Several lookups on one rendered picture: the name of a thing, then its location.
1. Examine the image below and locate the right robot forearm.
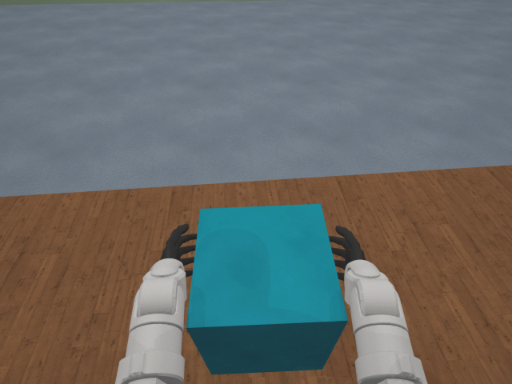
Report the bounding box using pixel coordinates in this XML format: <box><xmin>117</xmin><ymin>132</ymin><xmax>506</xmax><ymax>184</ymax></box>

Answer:
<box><xmin>344</xmin><ymin>260</ymin><xmax>428</xmax><ymax>384</ymax></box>

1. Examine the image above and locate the left robot forearm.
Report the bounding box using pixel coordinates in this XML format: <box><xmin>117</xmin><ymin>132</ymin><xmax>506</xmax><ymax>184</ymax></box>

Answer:
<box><xmin>115</xmin><ymin>258</ymin><xmax>186</xmax><ymax>384</ymax></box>

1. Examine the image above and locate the right robot hand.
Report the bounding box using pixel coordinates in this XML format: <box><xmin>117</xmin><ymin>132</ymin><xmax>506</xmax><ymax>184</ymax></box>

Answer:
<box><xmin>329</xmin><ymin>226</ymin><xmax>366</xmax><ymax>281</ymax></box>

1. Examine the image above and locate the left robot hand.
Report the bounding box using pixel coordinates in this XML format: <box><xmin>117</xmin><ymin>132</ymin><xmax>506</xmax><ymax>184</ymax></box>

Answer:
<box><xmin>160</xmin><ymin>224</ymin><xmax>197</xmax><ymax>277</ymax></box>

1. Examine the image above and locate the carton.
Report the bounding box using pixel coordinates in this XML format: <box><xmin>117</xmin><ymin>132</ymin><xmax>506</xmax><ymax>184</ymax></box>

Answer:
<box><xmin>186</xmin><ymin>204</ymin><xmax>348</xmax><ymax>374</ymax></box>

